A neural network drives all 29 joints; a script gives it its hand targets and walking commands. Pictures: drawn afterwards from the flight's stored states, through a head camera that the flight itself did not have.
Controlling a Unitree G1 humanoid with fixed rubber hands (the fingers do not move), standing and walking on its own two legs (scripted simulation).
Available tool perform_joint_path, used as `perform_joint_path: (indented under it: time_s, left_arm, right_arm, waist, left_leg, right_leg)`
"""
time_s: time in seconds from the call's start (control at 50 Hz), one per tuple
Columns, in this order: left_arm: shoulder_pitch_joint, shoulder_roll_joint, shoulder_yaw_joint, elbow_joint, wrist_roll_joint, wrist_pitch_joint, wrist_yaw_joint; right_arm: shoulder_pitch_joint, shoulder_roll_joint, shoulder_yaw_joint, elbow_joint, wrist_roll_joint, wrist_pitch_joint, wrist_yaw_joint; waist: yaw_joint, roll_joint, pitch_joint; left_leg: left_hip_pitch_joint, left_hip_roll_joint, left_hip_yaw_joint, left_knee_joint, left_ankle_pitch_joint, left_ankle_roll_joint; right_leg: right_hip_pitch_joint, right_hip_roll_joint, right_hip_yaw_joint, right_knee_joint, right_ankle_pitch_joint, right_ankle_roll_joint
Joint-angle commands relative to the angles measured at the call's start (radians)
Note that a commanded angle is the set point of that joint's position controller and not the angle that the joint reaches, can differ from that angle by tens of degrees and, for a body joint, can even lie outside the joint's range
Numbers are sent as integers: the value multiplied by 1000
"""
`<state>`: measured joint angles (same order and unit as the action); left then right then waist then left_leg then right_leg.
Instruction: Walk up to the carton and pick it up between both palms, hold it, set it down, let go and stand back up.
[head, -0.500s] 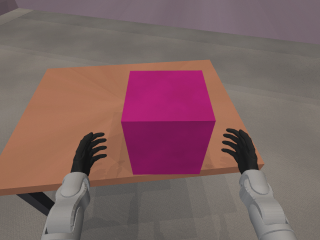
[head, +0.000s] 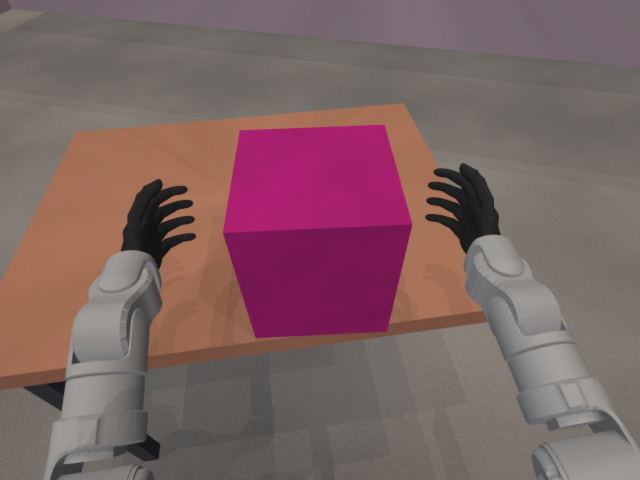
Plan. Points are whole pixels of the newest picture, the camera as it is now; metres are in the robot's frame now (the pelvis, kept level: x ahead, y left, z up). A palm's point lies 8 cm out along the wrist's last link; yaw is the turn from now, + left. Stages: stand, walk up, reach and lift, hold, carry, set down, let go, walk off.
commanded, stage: reach and lift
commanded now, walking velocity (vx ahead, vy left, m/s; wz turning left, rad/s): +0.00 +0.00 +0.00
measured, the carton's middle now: (317, 236) +0.46 +0.02 +0.04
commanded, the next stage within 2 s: none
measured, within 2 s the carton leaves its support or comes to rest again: neither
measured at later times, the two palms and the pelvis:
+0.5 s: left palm (145, 173) +0.42 +0.21 +0.20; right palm (477, 155) +0.44 -0.18 +0.19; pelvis +0.01 +0.00 +0.00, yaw +1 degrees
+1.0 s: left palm (161, 157) +0.46 +0.20 +0.19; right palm (463, 139) +0.47 -0.17 +0.20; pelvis +0.01 +0.00 +0.00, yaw +2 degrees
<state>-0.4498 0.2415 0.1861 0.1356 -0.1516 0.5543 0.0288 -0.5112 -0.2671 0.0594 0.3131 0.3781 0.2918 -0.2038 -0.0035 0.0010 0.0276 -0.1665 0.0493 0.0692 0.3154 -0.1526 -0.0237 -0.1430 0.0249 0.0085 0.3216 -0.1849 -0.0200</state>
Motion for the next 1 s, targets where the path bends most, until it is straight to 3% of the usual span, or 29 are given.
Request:
perform_joint_path:
  time_s: [0.0,0.08,0.18,0.26,0.36,0.4,0.44,0.54,0.58,0.64,0.78,0.9,0.98]
  left_arm:
    - [-425,151,28,-101,4,-10,7]
    - [-515,159,18,-13,8,6,19]
    - [-626,193,6,34,-21,-3,27]
    - [-705,196,-18,106,-26,9,26]
    - [-786,211,-44,137,-21,6,35]
    - [-813,219,-49,206,-23,5,33]
    - [-845,222,-56,250,-28,-3,28]
    - [-937,245,-63,370,-35,-50,25]
    - [-971,254,-65,359,-36,-81,32]
    - [-1023,254,-83,445,-59,-107,32]
    - [-1095,242,-123,635,-51,-172,30]
    - [-1078,221,-107,695,-22,-257,18]
    - [-1071,200,-107,747,-5,-308,25]
  right_arm:
    - [-400,-113,-63,-62,7,1,4]
    - [-507,-139,-65,36,16,15,11]
    - [-636,-171,-56,46,25,9,17]
    - [-695,-199,-66,171,40,27,30]
    - [-777,-225,-68,251,52,22,40]
    - [-815,-231,-53,281,66,23,44]
    - [-845,-236,-50,326,69,25,48]
    - [-939,-228,-19,413,85,18,60]
    - [-961,-240,-33,420,75,3,62]
    - [-1027,-239,-21,470,80,-3,68]
    - [-1058,-215,-22,647,62,-24,67]
    - [-1061,-193,-24,638,26,-91,52]
    - [-1029,-177,-38,689,15,-123,46]
  waist:
    - [-7,16,-392]
    - [-1,33,-411]
    - [8,9,-516]
    - [-14,18,-513]
    - [-14,54,-560]
    - [-13,25,-586]
    - [-17,32,-579]
    - [-5,3,-594]
    - [-3,21,-650]
    - [2,8,-656]
    - [-14,26,-664]
    - [-12,1,-697]
    - [-18,40,-669]
  left_leg:
    - [232,-44,-29,26,196,20]
    - [221,-36,-31,25,180,16]
    - [213,-45,-39,46,238,18]
    - [233,-43,-50,61,273,-1]
    - [249,-44,-57,77,329,-16]
    - [242,-45,-56,83,335,-7]
    - [204,-49,-58,77,317,-10]
    - [151,-51,-55,68,293,9]
    - [168,-47,-53,76,333,-1]
    - [161,-49,-60,87,329,-1]
    - [127,-43,-63,93,324,-11]
    - [117,-45,-55,108,405,-21]
    - [114,-42,-48,118,376,-28]
  right_leg:
    - [-13,14,-8,-32,258,61]
    - [-16,20,-18,-35,214,54]
    - [25,26,-23,-19,302,61]
    - [5,31,-31,-18,326,58]
    - [-17,36,-34,-20,378,60]
    - [2,35,-36,-18,413,67]
    - [20,32,-31,-15,416,65]
    - [43,20,-22,-3,450,77]
    - [43,24,-26,13,485,77]
    - [20,28,-28,14,476,77]
    - [-13,25,-29,4,446,75]
    - [32,29,-38,20,539,83]
    - [-28,28,-41,8,463,71]
